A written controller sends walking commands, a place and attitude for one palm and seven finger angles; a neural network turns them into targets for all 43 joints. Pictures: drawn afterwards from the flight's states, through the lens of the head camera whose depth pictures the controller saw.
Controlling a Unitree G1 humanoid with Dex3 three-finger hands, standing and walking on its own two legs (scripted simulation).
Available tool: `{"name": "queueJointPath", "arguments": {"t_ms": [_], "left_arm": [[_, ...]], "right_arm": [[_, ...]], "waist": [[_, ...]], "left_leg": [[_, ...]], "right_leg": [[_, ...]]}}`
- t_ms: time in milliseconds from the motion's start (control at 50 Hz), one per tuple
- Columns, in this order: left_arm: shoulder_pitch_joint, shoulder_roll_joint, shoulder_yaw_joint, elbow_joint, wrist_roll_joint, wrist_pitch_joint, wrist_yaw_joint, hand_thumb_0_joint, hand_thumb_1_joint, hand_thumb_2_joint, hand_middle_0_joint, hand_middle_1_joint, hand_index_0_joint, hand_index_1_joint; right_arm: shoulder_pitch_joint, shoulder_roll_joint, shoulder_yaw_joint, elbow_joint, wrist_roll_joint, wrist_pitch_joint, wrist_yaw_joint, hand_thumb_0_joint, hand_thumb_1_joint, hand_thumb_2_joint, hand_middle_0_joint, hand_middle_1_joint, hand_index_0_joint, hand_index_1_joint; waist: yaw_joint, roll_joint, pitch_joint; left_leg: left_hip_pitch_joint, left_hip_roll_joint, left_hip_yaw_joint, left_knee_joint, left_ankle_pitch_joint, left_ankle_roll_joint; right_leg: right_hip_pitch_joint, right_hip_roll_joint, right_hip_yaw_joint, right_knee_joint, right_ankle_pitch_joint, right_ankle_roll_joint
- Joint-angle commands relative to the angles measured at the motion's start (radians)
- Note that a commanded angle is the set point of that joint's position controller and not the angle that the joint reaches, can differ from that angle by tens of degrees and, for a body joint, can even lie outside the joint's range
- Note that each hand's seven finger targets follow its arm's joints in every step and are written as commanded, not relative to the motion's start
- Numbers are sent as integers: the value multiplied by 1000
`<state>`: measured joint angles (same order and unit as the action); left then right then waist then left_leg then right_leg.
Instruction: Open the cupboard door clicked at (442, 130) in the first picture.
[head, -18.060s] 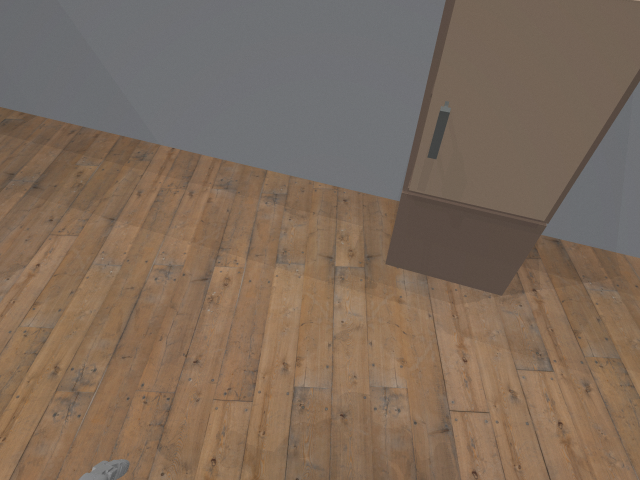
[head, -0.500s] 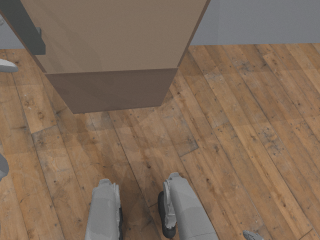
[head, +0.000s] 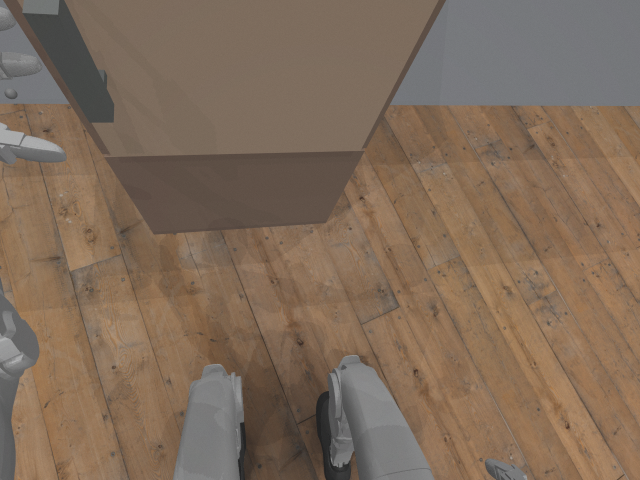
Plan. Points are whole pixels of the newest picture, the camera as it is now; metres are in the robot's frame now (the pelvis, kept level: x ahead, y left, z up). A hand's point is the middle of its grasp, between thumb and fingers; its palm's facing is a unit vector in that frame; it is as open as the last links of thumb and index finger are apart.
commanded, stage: move the hooked fingers beside the handle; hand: left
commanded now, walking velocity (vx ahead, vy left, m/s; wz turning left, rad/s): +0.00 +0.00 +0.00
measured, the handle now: (78, 50) +0.56 +0.24 +0.06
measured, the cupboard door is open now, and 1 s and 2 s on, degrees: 0 0 0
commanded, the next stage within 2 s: slide the fingers in behind the handle in 0.18 s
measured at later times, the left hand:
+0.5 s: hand (19, 100) +0.50 +0.28 +0.06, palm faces +0.06 -1.00 -0.03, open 14.0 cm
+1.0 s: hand (49, 93) +0.51 +0.26 +0.06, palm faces +0.09 -1.00 -0.02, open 13.9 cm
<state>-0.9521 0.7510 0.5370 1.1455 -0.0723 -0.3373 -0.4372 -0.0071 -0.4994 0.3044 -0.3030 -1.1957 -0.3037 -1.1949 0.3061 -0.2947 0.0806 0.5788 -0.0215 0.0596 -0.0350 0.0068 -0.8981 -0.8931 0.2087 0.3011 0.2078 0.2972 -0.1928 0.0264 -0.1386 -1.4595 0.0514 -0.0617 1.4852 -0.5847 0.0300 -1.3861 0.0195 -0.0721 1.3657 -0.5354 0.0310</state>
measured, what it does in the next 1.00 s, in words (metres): stands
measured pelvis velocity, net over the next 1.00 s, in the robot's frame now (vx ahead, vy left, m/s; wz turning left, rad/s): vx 0.00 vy -0.01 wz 0.01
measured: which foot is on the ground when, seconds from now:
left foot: down 0.00-1.00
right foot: down 0.00-1.00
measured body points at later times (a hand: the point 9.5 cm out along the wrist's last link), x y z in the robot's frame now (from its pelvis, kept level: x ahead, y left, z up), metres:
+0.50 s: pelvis +0.00 -0.01 +0.00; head +0.17 +0.04 +0.42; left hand +0.49 +0.33 +0.07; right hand +0.05 -0.28 -0.10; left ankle +0.04 +0.10 -0.58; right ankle +0.05 -0.15 -0.58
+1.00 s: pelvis +0.00 -0.01 +0.00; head +0.18 +0.03 +0.41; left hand +0.50 +0.31 +0.06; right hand +0.03 -0.28 -0.10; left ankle +0.04 +0.10 -0.58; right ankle +0.05 -0.15 -0.58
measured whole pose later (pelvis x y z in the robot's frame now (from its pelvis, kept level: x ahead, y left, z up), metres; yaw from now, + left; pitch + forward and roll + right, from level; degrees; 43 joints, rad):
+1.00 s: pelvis +0.00 -0.01 +0.00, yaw +1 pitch +30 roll -6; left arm -0.93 0.65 0.48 1.14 -0.09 -0.38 -0.34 -0.01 -0.50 0.30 -0.30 -1.20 -0.31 -1.21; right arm 0.32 -0.27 0.07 0.61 -0.02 0.06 -0.02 0.01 -0.90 -0.89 0.21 0.30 0.21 0.30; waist -0.18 0.04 -0.14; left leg -1.42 0.05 -0.05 1.46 -0.57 0.02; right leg -1.37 0.02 -0.06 1.37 -0.53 0.02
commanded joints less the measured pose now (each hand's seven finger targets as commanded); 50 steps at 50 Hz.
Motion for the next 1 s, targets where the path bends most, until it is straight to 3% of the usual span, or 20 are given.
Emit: {"name": "queueJointPath", "arguments": {"t_ms": [0,80,120,160,220,260,280,300,320,440,480,540,560,620,660,720,800,840,900,980], "left_arm": [[-359,319,64,-293,-30,-107,22,0,-500,300,-300,-1200,-300,-1200],[-319,323,68,-245,-22,-83,21,0,-500,300,-300,-1200,-300,-1200],[-329,292,45,-264,-24,-81,15,0,-500,300,-300,-1200,-300,-1200],[-310,314,66,-275,-31,-85,10,0,-500,300,-300,-1200,-300,-1200],[-321,270,36,-255,-49,-92,-1,0,-500,300,-300,-1200,-300,-1200],[-303,287,53,-215,-49,-90,-6,0,-500,300,-300,-1200,-300,-1200],[-319,257,24,-212,-52,-89,-8,0,-500,300,-300,-1200,-300,-1200],[-310,241,13,-201,-51,-88,-8,0,-500,300,-300,-1200,-300,-1200],[-323,207,-10,-216,-55,-93,-10,0,-500,300,-300,-1200,-300,-1200],[-328,179,-26,-211,-54,-101,11,0,-500,300,-300,-1200,-300,-1200],[-347,217,6,-242,-51,-111,31,0,-500,300,-300,-1200,-300,-1200],[-357,203,-2,-241,-40,-119,60,0,-500,300,-300,-1200,-300,-1200],[-381,236,18,-251,-36,-124,73,0,-500,300,-300,-1200,-300,-1200],[-373,217,7,-276,-27,-135,92,0,-500,300,-300,-1200,-300,-1200],[-369,232,15,-235,-20,-126,99,0,-500,300,-300,-1200,-300,-1200],[-385,221,1,-228,-20,-120,97,0,-500,300,-300,-1200,-300,-1200],[-344,200,-7,-207,-28,-107,87,0,-500,300,-300,-1200,-300,-1200],[-360,153,-40,-200,-32,-105,85,0,-500,300,-300,-1200,-300,-1200],[-382,153,-38,-205,-37,-104,88,0,-500,300,-300,-1200,-300,-1200],[-389,99,-70,-246,-33,-120,98,0,-500,300,-300,-1200,-300,-1200]], "right_arm": [[190,-208,-82,-30,-2,2,-1,0,-900,-900,200,300,200,300],[184,-207,-79,-34,4,13,0,0,-900,-900,200,300,200,300],[185,-203,-82,-36,4,11,1,0,-900,-900,200,300,200,300],[183,-205,-83,-36,6,13,0,0,-900,-900,200,300,200,300],[177,-199,-81,-28,8,6,-3,0,-900,-900,200,300,200,300],[174,-202,-81,-26,11,5,-6,0,-900,-900,200,300,200,300],[173,-202,-80,-26,11,3,-8,0,-900,-900,200,300,200,300],[173,-198,-81,-25,11,0,-8,0,-900,-900,200,300,200,300],[173,-196,-83,-24,10,-4,-7,0,-900,-900,200,300,200,300],[169,-200,-87,-22,8,-6,-9,0,-900,-900,200,300,200,300],[172,-201,-88,-22,6,-7,-11,0,-900,-900,200,300,200,300],[166,-196,-86,-23,5,-7,-7,0,-900,-900,200,300,200,300],[165,-198,-83,-20,3,-8,-8,0,-900,-900,200,300,200,300],[166,-191,-83,-25,0,-10,-2,0,-900,-900,200,300,200,300],[165,-195,-81,-20,2,-7,-4,0,-900,-900,200,300,200,300],[168,-191,-77,-23,2,-10,-3,0,-900,-900,200,300,200,300],[170,-191,-80,-23,4,-8,-3,0,-900,-900,200,300,200,300],[175,-189,-81,-18,4,-9,-1,0,-900,-900,200,300,200,300],[180,-189,-83,-12,3,-11,-2,0,-900,-900,200,300,200,300],[184,-183,-92,-3,-1,-11,3,0,-900,-900,200,300,200,300]], "waist": [[27,306,-649],[22,268,-585],[18,272,-598],[29,257,-612],[8,220,-566],[12,196,-542],[-2,187,-533],[5,193,-518],[-4,201,-525],[6,215,-530],[14,213,-562],[12,224,-563],[12,217,-555],[18,237,-590],[4,197,-563],[4,208,-553],[9,190,-562],[-6,188,-553],[-12,173,-543],[-3,220,-585]], "left_leg": [[705,11,-74,-185,540,-27],[648,10,-60,-192,490,-15],[664,10,-64,-193,493,-13],[666,10,-62,-196,504,-15],[621,7,-54,-195,449,-4],[577,5,-44,-195,405,-2],[565,3,-44,-194,390,1],[560,2,-42,-198,373,0],[584,2,-47,-199,386,1],[609,1,-58,-214,353,-10],[605,-1,-56,-211,360,-9],[600,-3,-52,-210,352,-10],[586,-3,-52,-209,347,-9],[601,-6,-49,-209,365,-9],[556,-4,-41,-201,343,-4],[530,-9,-35,-204,312,0],[526,-7,-29,-202,330,0],[537,-5,-36,-201,338,0],[523,-6,-33,-200,326,2],[600,-6,-46,-205,364,-8]], "right_leg": [[138,26,-10,-126,247,-63],[161,27,-7,-138,240,-59],[158,27,-6,-138,242,-60],[186,28,-5,-144,254,-59],[188,31,1,-157,239,-57],[198,31,3,-161,220,-55],[195,31,5,-163,215,-54],[189,30,4,-165,204,-55],[174,30,3,-163,209,-57],[137,27,-3,-156,180,-61],[162,24,1,-153,185,-60],[159,25,3,-150,178,-59],[171,23,4,-148,178,-59],[189,25,7,-147,186,-62],[199,24,10,-153,184,-56],[219,24,15,-155,173,-57],[232,26,17,-161,191,-55],[206,26,13,-159,195,-55],[216,26,15,-167,194,-53],[180,23,8,-158,200,-58]]}}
